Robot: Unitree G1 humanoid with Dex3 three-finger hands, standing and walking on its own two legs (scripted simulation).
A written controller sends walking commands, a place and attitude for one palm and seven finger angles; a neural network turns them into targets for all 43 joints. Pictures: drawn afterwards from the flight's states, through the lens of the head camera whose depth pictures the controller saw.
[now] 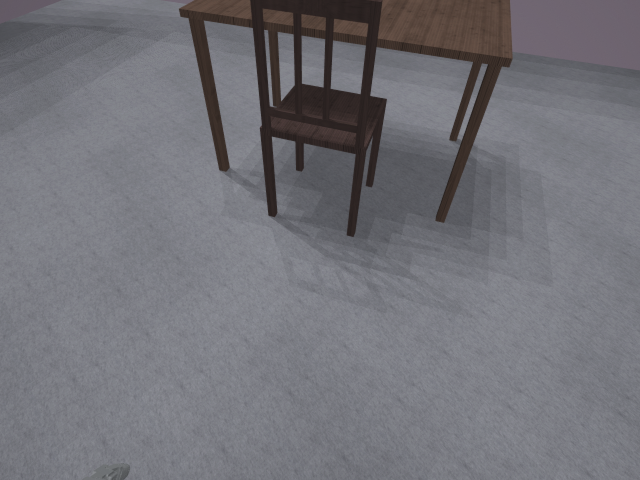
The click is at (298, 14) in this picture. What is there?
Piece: chair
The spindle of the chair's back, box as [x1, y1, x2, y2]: [293, 13, 301, 114]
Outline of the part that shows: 293,13 295,113 300,114 300,14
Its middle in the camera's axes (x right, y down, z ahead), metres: -0.08 -0.55 +1.25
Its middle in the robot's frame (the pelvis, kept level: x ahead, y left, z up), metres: +1.30 +0.14 -0.06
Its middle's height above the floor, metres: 0.70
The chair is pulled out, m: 0.00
